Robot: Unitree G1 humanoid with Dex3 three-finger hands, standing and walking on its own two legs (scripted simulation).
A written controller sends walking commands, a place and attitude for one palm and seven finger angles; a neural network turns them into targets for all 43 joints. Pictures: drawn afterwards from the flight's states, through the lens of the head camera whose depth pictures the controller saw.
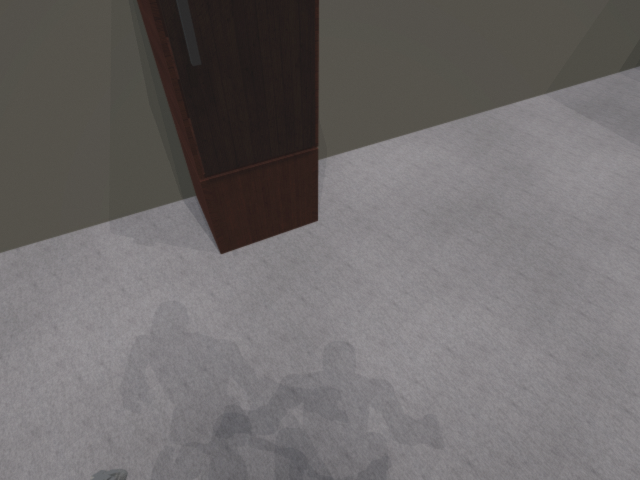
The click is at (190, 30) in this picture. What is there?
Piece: cupboard door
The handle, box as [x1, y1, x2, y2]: [176, 0, 201, 65]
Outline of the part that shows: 176,0 191,63 193,65 201,64 187,0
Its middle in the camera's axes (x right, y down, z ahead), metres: -0.33 -0.52 +0.95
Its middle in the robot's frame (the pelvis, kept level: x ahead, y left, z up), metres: +1.06 +0.39 +0.12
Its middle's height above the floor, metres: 0.89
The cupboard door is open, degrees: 0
